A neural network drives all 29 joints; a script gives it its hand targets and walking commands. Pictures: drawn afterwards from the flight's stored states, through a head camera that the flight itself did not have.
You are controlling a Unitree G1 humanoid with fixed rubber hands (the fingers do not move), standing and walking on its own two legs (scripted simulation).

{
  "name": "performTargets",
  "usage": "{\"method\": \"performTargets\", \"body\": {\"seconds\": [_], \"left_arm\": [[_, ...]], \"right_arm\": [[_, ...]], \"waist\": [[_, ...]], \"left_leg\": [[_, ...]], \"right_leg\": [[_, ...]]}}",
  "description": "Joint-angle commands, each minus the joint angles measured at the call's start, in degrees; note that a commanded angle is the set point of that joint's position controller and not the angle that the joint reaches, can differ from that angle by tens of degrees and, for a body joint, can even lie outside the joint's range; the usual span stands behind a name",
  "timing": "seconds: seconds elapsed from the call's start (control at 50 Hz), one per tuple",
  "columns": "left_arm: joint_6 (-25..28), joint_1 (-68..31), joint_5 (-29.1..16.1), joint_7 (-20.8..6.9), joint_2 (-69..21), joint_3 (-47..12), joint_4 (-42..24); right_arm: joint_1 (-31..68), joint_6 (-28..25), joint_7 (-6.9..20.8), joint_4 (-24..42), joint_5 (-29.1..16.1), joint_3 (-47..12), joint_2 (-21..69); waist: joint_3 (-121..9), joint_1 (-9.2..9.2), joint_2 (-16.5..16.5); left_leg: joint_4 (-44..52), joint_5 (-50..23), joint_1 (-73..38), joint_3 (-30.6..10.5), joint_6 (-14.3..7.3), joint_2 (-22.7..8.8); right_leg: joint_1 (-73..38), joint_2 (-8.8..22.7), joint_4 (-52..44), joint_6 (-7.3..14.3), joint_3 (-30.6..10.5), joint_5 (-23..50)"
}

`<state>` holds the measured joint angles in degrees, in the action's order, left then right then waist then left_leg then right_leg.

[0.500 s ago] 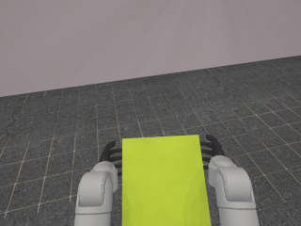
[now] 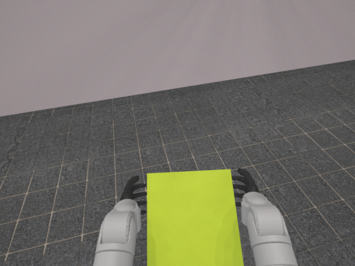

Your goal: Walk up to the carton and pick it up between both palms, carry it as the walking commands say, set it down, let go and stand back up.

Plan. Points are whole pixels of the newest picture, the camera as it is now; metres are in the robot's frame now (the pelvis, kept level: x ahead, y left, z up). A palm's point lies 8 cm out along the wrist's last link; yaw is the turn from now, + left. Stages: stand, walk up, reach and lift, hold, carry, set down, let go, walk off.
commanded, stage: carry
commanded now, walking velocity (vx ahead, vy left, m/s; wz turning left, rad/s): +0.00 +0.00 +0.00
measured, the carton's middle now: (189, 217) +0.31 +0.00 -0.09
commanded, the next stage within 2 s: hold in 1.66 s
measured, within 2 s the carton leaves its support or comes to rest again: neither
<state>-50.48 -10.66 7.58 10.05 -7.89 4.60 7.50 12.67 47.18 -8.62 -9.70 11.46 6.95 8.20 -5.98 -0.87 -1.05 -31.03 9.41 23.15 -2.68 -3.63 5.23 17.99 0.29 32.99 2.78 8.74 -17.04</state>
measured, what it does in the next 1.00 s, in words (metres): stands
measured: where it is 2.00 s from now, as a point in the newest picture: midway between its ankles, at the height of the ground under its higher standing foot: outside the picture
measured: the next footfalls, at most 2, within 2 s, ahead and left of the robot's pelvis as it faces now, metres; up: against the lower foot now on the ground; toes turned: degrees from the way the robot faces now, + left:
none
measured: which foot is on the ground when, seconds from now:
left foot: down 0.00-1.00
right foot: down 0.00-1.00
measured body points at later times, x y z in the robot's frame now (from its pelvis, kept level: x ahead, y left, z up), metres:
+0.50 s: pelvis +0.01 -0.01 -0.01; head -0.01 -0.02 +0.44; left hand +0.30 +0.13 +0.02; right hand +0.31 -0.15 +0.02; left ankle +0.07 +0.08 -0.73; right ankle +0.01 -0.08 -0.73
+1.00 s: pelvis +0.01 -0.01 +0.00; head -0.01 -0.02 +0.44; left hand +0.30 +0.14 +0.02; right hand +0.32 -0.15 +0.02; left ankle +0.07 +0.08 -0.73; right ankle +0.01 -0.08 -0.73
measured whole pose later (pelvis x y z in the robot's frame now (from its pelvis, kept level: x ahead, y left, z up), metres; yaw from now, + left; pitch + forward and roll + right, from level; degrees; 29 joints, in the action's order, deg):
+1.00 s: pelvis +0.01 -0.01 +0.00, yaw +0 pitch +1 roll +0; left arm -41.6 -10.5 8.2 7.6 -7.8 6.3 12.8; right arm 12.9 39.9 -8.1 -14.5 13.5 7.2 8.2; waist -5.8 -0.9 -1.0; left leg -34.6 12.6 23.3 -2.7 -3.0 5.3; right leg 18.0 0.4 36.3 3.5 8.7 -20.1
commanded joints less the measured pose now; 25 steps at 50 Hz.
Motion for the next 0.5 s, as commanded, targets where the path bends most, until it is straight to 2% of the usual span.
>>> {"method": "performTargets", "body": {"seconds": [0.0,0.02,0.04,0.06,0.1,0.12,0.14,0.16,0.18,0.2,0.22,0.24,0.26,0.3,0.32,0.34,0.36,0.38,0.4,0.42,0.44,0.46,0.48], "left_arm": [[8.8,-29.1,-9.0,-14.9,-41.9,-19.6,2.6],[10.2,-31.0,-11.1,-15.1,-43.9,-22.8,-4.3],[10.7,-31.9,-11.6,-15.2,-44.0,-24.0,-5.4],[10.8,-32.0,-13.4,-15.6,-46.8,-27.0,-9.6],[10.9,-33.5,-14.1,-15.8,-47.8,-28.6,-10.9],[11.2,-33.4,-13.9,-16.0,-47.5,-28.2,-9.9],[10.8,-31.5,-13.4,-16.0,-47.4,-28.7,-8.8],[10.4,-30.9,-13.9,-16.1,-48.2,-28.9,-9.9],[10.8,-33.3,-13.6,-16.3,-47.1,-28.6,-8.8],[10.5,-31.4,-13.3,-16.3,-47.4,-28.6,-8.8],[10.1,-31.2,-12.1,-16.4,-46.2,-27.6,-5.9],[9.9,-30.3,-12.2,-16.7,-47.2,-27.4,-5.5],[10.1,-32.8,-12.9,-16.7,-47.8,-28.2,-7.3],[10.2,-32.8,-12.7,-17.1,-47.3,-27.7,-6.1],[10.1,-32.8,-12.6,-17.1,-47.5,-27.5,-5.1],[11.0,-32.2,-11.2,-17.5,-45.2,-25.3,-1.7],[11.2,-33.0,-12.5,-17.3,-46.8,-27.2,-5.2],[11.7,-32.9,-11.2,-17.4,-44.8,-25.4,-2.3],[11.8,-35.2,-13.6,-17.5,-48.1,-28.6,-7.5],[12.2,-34.9,-11.7,-17.7,-45.3,-26.5,-3.0],[12.2,-34.1,-12.1,-17.7,-46.0,-27.2,-3.4],[12.3,-33.8,-12.0,-17.6,-45.4,-26.7,-3.9],[12.5,-35.1,-12.2,-17.8,-45.8,-27.5,-3.6]], "right_arm": [[26.1,-6.3,13.9,-3.8,-10.1,-20.3,40.5],[27.2,-7.2,14.3,1.4,-12.3,-23.8,42.8],[25.7,-7.5,14.4,-0.1,-12.2,-24.0,44.1],[27.2,-7.8,14.5,5.6,-14.7,-27.3,46.6],[26.2,-7.7,14.8,4.4,-14.9,-28.1,48.3],[26.6,-8.1,14.7,4.4,-14.8,-28.0,47.9],[24.6,-7.9,14.8,3.3,-14.2,-27.6,47.6],[26.2,-7.5,14.9,6.0,-15.5,-29.5,48.6],[25.7,-7.5,15.2,2.4,-13.8,-27.3,47.4],[24.4,-7.3,15.3,2.9,-14.2,-28.1,48.0],[24.2,-7.0,15.5,-0.4,-13.4,-26.8,47.3],[26.5,-7.0,15.5,2.4,-14.5,-28.4,48.1],[28.3,-6.9,15.7,3.2,-14.9,-28.8,48.8],[27.7,-7.2,15.9,1.9,-14.3,-27.9,48.2],[28.2,-7.2,15.8,1.6,-14.2,-28.0,48.5],[26.3,-7.7,16.0,-2.7,-12.4,-25.8,46.3],[27.2,-8.0,16.1,0.8,-13.9,-27.5,47.7],[26.2,-8.3,16.2,-3.9,-12.6,-25.9,46.8],[27.6,-8.5,16.3,1.6,-14.6,-28.6,49.5],[25.9,-8.7,16.5,-4.1,-12.4,-25.6,46.9],[25.7,-8.8,16.5,-3.4,-12.6,-26.3,47.3],[25.0,-8.8,16.4,-3.8,-13.0,-27.1,48.1],[26.0,-9.2,16.4,-3.3,-12.7,-26.5,47.6]], "waist": [[-21.7,0.04,2.4],[-21.5,0.03,3.0],[-21.4,0.11,2.9],[-21.1,0.13,2.6],[-21.3,0.13,2.9],[-22.6,0.15,3.5],[-21.6,0.25,1.4],[-21.5,0.15,3.6],[-20.9,0.21,2.1],[-21.0,0.17,3.0],[-19.2,0.25,1.6],[-18.2,0.19,3.8],[-17.1,0.24,4.6],[-17.4,0.31,2.6],[-17.3,0.30,4.1],[-17.7,0.45,3.6],[-17.2,0.40,2.8],[-18.0,0.36,2.5],[-18.0,0.29,1.6],[-18.0,0.29,0.7],[-16.2,0.26,1.2],[-17.1,0.30,2.7],[-16.8,0.24,2.2]], "left_leg": [[-0.8,-14.3,-9.8,-5.5,-2.3,-9.8],[-1.7,-14.7,-9.4,-4.8,-2.4,-9.6],[-1.5,-13.7,-9.8,-4.3,-2.2,-9.5],[-2.0,-13.9,-8.5,-4.6,-2.4,-9.4],[-3.2,-14.5,-9.1,-3.9,-2.7,-9.0],[-3.3,-14.0,-9.6,-3.9,-2.7,-9.0],[-2.8,-14.1,-9.2,-4.2,-2.7,-9.1],[-3.7,-12.6,-8.4,-3.9,-3.0,-8.7],[-3.4,-13.8,-8.9,-3.9,-2.7,-8.7],[-3.3,-13.0,-8.9,-4.4,-3.0,-8.6],[-2.3,-10.7,-7.4,-4.8,-2.9,-8.8],[-2.4,-8.0,-6.6,-4.2,-2.9,-8.5],[-2.4,-6.9,-6.2,-4.2,-2.6,-8.2],[-1.8,-5.3,-5.8,-4.0,-2.4,-7.9],[-2.7,-6.2,-5.8,-3.7,-2.5,-7.7],[-1.7,-7.2,-6.5,-3.8,-2.3,-8.3],[-1.3,-7.8,-6.2,-4.3,-2.0,-8.5],[-1.1,-8.6,-6.5,-4.6,-2.2,-8.9],[-0.2,-8.5,-6.7,-5.4,-2.3,-9.1],[0.6,-7.9,-7.4,-6.3,-2.4,-9.2],[0.8,-7.4,-6.7,-6.3,-2.6,-9.5],[0.2,-7.7,-6.4,-5.7,-2.5,-9.4],[0.1,-7.1,-5.9,-5.4,-2.3,-9.0]], "right_leg": [[-9.0,9.0,-1.3,0.6,-7.6,11.5],[-8.9,9.3,-1.8,0.6,-8.0,14.3],[-9.2,9.4,-2.0,0.7,-8.1,14.8],[-9.5,9.5,-1.5,0.7,-7.7,15.0],[-8.8,10.0,-1.1,0.8,-7.8,18.0],[-9.6,10.0,-0.9,1.0,-7.9,17.5],[-9.4,9.6,-0.4,0.9,-7.5,15.5],[-9.6,10.0,-1.3,0.9,-8.2,16.5],[-9.1,9.7,-0.7,0.7,-7.6,15.8],[-9.3,9.5,-0.8,0.7,-7.5,14.2],[-8.4,9.4,-1.8,0.5,-7.7,10.2],[-8.0,10.0,-3.6,0.6,-8.4,8.4],[-7.5,10.1,-4.5,1.0,-9.1,7.8],[-7.3,10.3,-5.0,1.1,-9.5,4.0],[-7.8,10.4,-5.1,1.1,-9.6,7.2],[-7.4,10.4,-4.9,1.0,-9.2,6.9],[-7.0,9.4,-4.0,0.8,-8.7,5.4],[-7.4,9.3,-4.3,0.5,-9.0,5.7],[-7.8,8.6,-3.6,0.4,-8.4,4.1],[-6.8,8.3,-3.1,0.6,-8.7,1.5],[-5.4,7.8,-3.6,0.4,-8.7,-0.1],[-7.2,7.8,-3.8,0.4,-8.6,2.6],[-7.0,8.1,-4.2,0.5,-8.9,2.9]]}}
